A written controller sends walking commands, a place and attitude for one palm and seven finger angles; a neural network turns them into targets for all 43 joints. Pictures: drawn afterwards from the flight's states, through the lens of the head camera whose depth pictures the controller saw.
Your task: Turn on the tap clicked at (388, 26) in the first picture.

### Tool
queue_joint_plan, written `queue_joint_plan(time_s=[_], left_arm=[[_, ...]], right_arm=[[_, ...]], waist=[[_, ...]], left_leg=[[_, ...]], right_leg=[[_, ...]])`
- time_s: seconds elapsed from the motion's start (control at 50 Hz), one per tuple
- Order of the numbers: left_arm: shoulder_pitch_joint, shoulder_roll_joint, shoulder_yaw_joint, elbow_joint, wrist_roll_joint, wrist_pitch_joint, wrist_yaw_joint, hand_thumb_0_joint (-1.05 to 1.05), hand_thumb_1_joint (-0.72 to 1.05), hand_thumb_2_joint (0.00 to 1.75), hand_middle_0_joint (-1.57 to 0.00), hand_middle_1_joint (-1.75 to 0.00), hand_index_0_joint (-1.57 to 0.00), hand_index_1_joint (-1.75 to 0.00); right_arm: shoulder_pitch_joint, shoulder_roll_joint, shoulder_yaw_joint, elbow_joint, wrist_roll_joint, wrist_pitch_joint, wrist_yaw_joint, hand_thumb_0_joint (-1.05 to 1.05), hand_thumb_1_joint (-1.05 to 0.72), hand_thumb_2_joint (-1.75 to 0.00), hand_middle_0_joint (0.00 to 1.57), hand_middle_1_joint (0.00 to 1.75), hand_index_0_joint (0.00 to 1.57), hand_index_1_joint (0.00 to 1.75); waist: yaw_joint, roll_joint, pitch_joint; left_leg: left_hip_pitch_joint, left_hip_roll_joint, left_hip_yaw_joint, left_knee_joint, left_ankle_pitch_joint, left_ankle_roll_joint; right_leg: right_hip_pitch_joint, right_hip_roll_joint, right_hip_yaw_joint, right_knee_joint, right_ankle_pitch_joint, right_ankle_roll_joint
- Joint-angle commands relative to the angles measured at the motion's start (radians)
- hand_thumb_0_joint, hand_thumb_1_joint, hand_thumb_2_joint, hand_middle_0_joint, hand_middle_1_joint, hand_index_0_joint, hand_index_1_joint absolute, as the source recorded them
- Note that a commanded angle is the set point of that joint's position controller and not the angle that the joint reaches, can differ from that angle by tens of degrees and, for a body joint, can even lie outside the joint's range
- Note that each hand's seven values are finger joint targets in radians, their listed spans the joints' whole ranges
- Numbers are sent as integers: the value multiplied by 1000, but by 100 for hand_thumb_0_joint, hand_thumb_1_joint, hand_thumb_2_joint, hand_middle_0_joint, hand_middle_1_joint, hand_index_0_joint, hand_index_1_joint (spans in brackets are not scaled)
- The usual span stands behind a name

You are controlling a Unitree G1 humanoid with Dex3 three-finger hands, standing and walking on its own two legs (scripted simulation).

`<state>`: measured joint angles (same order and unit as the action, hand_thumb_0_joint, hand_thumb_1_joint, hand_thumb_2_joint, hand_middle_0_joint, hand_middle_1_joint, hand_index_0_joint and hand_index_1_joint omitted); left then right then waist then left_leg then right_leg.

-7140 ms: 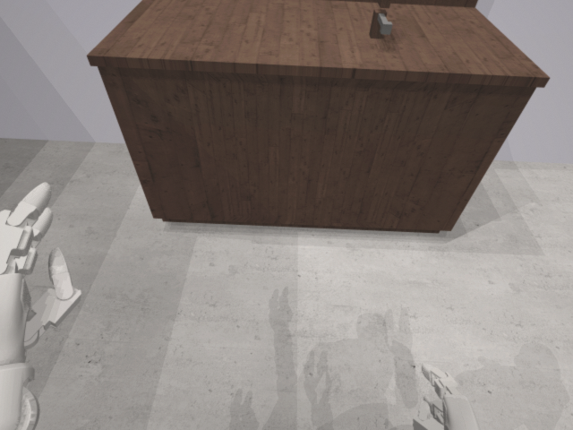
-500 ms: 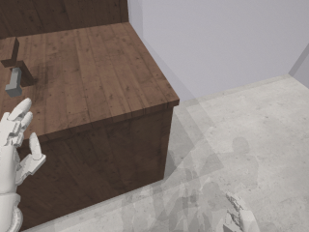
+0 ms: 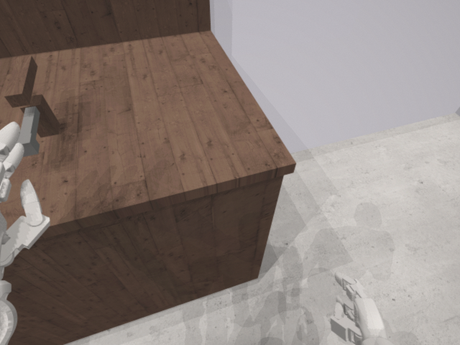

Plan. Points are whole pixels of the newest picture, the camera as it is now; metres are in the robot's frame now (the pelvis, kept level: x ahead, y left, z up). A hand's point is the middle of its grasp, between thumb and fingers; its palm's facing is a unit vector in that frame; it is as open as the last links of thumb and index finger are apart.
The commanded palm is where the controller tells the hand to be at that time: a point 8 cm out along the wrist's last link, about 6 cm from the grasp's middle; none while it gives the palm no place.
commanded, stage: shuffle to correct the standing spot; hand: left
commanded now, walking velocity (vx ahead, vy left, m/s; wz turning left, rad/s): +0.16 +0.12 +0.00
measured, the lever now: (26, 145) +0.40 +0.38 +0.13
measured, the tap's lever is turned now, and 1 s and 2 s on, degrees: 0 0 0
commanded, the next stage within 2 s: come to a stop and stand still in 0.16 s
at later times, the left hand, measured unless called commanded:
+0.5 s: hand (46, 179) +0.28 +0.26 +0.19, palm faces +0.35 -0.83 -0.44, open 7.4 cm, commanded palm +0.22 +0.31 +0.19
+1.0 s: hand (22, 176) +0.29 +0.29 +0.19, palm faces +0.36 -0.87 -0.33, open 7.4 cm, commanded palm +0.23 +0.33 +0.19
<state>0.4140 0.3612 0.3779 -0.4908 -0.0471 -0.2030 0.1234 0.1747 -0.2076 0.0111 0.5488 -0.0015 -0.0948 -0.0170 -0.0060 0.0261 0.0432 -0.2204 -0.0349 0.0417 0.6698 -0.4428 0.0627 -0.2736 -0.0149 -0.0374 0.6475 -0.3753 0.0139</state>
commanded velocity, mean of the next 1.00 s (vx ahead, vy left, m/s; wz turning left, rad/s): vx -0.01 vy -0.02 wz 0.00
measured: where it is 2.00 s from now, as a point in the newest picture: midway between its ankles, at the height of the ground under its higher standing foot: outside the picture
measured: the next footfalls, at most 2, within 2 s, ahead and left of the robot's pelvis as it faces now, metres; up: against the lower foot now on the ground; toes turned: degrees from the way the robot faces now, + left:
left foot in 0.16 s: +0.11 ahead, +0.16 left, +0.00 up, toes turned -2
right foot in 0.36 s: +0.08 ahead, -0.04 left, +0.00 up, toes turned +1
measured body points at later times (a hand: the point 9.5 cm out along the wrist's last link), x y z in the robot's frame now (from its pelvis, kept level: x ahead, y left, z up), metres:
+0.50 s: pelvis +0.05 +0.03 +0.01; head +0.08 +0.02 +0.46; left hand +0.26 +0.30 +0.21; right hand +0.21 -0.20 -0.09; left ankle +0.04 +0.14 -0.69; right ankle +0.07 -0.05 -0.72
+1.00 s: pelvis +0.05 +0.06 +0.02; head +0.06 +0.07 +0.47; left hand +0.26 +0.34 +0.21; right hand +0.25 -0.14 -0.04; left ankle +0.08 +0.17 -0.72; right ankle +0.07 -0.05 -0.72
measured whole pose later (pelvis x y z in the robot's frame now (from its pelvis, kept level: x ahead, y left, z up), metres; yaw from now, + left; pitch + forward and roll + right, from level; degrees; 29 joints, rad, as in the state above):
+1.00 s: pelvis +0.05 +0.06 +0.02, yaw -4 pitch +0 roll -1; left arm 0.42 0.33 0.33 -0.50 -0.05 -0.09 0.14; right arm 0.14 -0.14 0.06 0.56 -0.02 -0.08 -0.06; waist 0.03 0.00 0.02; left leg -0.22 0.02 0.04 0.41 -0.19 0.01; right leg -0.19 0.01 -0.06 0.34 -0.14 -0.01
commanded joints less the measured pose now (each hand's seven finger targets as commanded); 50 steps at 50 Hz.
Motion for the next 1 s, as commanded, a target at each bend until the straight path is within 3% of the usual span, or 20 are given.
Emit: queue_joint_plan(time_s=[0.0, 0.02, 0.06, 0.1, 0.12, 0.14, 0.18, 0.2, 0.24, 0.3, 0.34, 0.36, 0.38, 0.44, 0.48, 0.54, 0.68, 0.76, 0.88, 0.98], left_arm=[[-5, 203, 149, -220, -11, -80, 35, 0, 90, 90, -20, -30, -20, -30], [-24, 218, 164, -240, -11, -95, 41, 0, 90, 90, -20, -30, -20, -30], [-41, 193, 149, -257, -7, -96, 44, 0, 90, 90, -20, -30, -20, -30], [-73, 176, 134, -278, -11, -91, 39, 0, 90, 90, -20, -30, -20, -30], [-67, 166, 127, -291, -17, -89, 34, 0, 90, 90, -20, -30, -20, -30], [-98, 172, 125, -304, -11, -95, 33, 0, 90, 90, -20, -30, -20, -30], [-104, 162, 112, -186, -5, -67, 23, 0, 90, 90, -20, -30, -20, -30], [-139, 171, 108, -201, 5, -71, 22, 0, 90, 90, -20, -30, -20, -30], [-135, 191, 119, -247, 9, -68, 27, 0, 90, 90, -20, -30, -20, -30], [-20, 176, 119, -217, 11, -50, 35, 0, 90, 90, -20, -30, -20, -30], [48, 221, 161, -195, 8, -41, 41, 0, 90, 90, -20, -30, -20, -30], [30, 223, 176, -192, -4, -42, 40, 0, 90, 90, -20, -30, -20, -30], [41, 169, 144, -195, -23, -36, 33, 0, 90, 90, -20, -30, -20, -30], [75, 201, 182, -206, -13, -40, 50, 0, 90, 90, -20, -30, -20, -30], [76, 157, 148, -211, -6, -39, 60, 0, 90, 90, -20, -30, -20, -30], [45, 150, 111, -242, -9, -22, 65, 0, 90, 90, -20, -30, -20, -30], [-51, 148, 77, -284, -1, 13, 44, 0, 90, 90, -20, -30, -20, -30], [-39, 126, 60, -271, -8, 36, 29, 0, 90, 90, -20, -30, -20, -30], [-68, 121, 62, -226, -10, 56, 29, 0, 90, 90, -20, -30, -20, -30], [-84, 123, 49, -204, -6, 65, 38, 0, 90, 90, -20, -30, -20, -30]], right_arm=[[-89, -135, -70, -148, 16, -38, 9, 0, -90, -90, 20, 30, 20, 30], [-108, -125, -61, -142, 15, -33, 13, 0, -90, -90, 20, 30, 20, 30], [-100, -112, -49, -117, 15, -19, 17, 0, -90, -90, 20, 30, 20, 30], [-59, -107, -44, -91, 14, -19, 7, 0, -90, -90, 20, 30, 20, 30], [-70, -131, -59, -104, 15, -29, 0, 0, -90, -90, 20, 30, 20, 30], [-77, -123, -71, -125, 13, -40, -1, 0, -90, -90, 20, 30, 20, 30], [-70, -113, -63, -118, 2, -45, 6, 0, -90, -90, 20, 30, 20, 30], [-85, -110, -56, -111, 3, -54, 4, 0, -90, -90, 20, 30, 20, 30], [-117, -113, -43, -115, 6, -68, -4, 0, -90, -90, 20, 30, 20, 30], [-113, -118, -29, -122, -4, -79, -6, 0, -90, -90, 20, 30, 20, 30], [-109, -107, -29, -132, -13, -66, -10, 0, -90, -90, 20, 30, 20, 30], [-96, -110, -36, -131, -13, -64, -8, 0, -90, -90, 20, 30, 20, 30], [-72, -114, -60, -128, 8, -58, 0, 0, -90, -90, 20, 30, 20, 30], [-101, -95, -32, -106, 8, -39, -12, 0, -90, -90, 20, 30, 20, 30], [-105, -87, -24, -101, -1, -34, -28, 0, -90, -90, 20, 30, 20, 30], [-127, -97, -41, -101, -2, -46, -57, 0, -90, -90, 20, 30, 20, 30], [-119, -101, -40, -127, -3, -36, -68, 0, -90, -90, 20, 30, 20, 30], [-115, -92, -39, -136, -6, -37, -55, 0, -90, -90, 20, 30, 20, 30], [-117, -95, -28, -140, -9, -27, -56, 0, -90, -90, 20, 30, 20, 30], [-114, -96, -21, -136, -12, -16, -67, 0, -90, -90, 20, 30, 20, 30]], waist=[[36, -210, -215], [48, -196, -164], [28, -108, -95], [-40, 76, -137], [-36, 273, -142], [-27, 324, -155], [-31, 153, -49], [-22, 87, -40], [5, 99, -74], [20, 104, -126], [24, -81, -195], [18, -149, -187], [17, -242, -161], [18, -82, -141], [13, -72, -176], [25, -42, -199], [26, 87, -214], [30, 143, -189], [26, 79, -155], [22, 58, -134]], left_leg=[[-316, 2, 21, 293, 250, -59], [-422, 31, -49, 330, -102, -48], [-356, 117, -162, 182, -183, -13], [63, 39, -49, -145, 195, -23], [243, 173, -270, -242, 429, 33], [268, 286, -412, -320, 509, 108], [100, 321, -475, -362, 421, 201], [94, 305, -414, -346, 442, 196], [61, 237, -238, -314, 455, 142], [-117, 169, -132, -219, 305, 40], [-255, 62, -48, 15, 240, -25], [-294, 25, -29, 129, 103, -57], [-281, 33, -62, 240, -20, -75], [-266, 83, -99, 170, -46, -75], [-157, 67, -51, -30, 85, -70], [71, 95, -47, -208, 557, -57], [128, 145, -98, -278, 836, -75], [79, 181, -102, -349, 697, -79], [-73, 129, -76, -413, 164, -79], [-71, 101, -69, -410, 59, -70]], right_leg=[[401, -260, 348, -123, 635, -230], [411, -345, 440, -163, 635, -260], [269, -355, 402, -120, 524, -216], [-7, -133, 99, 82, 368, -94], [-227, 10, -36, 290, 126, -9], [-316, 52, -11, 481, -216, 6], [-353, -3, 35, 557, -192, -2], [-336, -27, 26, 475, -169, -2], [-180, -25, -38, 234, -106, -5], [196, 9, -78, -182, 131, -20], [373, -154, 190, -270, 272, -99], [327, -281, 382, -328, 297, -173], [253, -351, 456, -368, 323, -219], [237, -315, 297, -285, 593, -205], [257, -240, 167, -225, 734, -147], [160, -111, 47, -180, 568, -40], [134, 18, -9, -187, 368, -5], [120, 35, -5, -193, 188, -7], [215, 34, 21, -316, 235, -11], [192, 24, 34, -365, 174, -19]])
